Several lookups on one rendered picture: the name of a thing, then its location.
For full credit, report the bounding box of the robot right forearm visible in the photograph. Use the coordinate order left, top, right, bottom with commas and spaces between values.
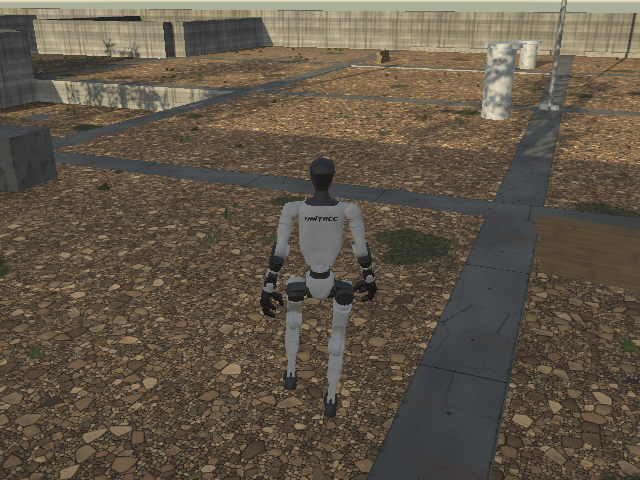
358, 242, 375, 283

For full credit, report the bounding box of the right robot hand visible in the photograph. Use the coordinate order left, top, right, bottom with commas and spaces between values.
354, 279, 377, 302

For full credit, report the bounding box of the left robot upper arm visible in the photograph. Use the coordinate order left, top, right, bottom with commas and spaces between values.
274, 201, 301, 258

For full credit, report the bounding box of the robot right foot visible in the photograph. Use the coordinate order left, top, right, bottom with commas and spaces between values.
324, 392, 338, 418

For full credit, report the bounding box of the robot right thigh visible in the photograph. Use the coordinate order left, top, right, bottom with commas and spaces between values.
327, 280, 354, 356

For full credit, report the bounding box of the robot left forearm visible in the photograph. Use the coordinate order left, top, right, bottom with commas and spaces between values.
263, 242, 284, 293

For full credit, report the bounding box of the right robot upper arm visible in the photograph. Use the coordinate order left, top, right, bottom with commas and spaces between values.
342, 202, 368, 257

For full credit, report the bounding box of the left robot hand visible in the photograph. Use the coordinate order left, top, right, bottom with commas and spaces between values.
260, 290, 284, 318

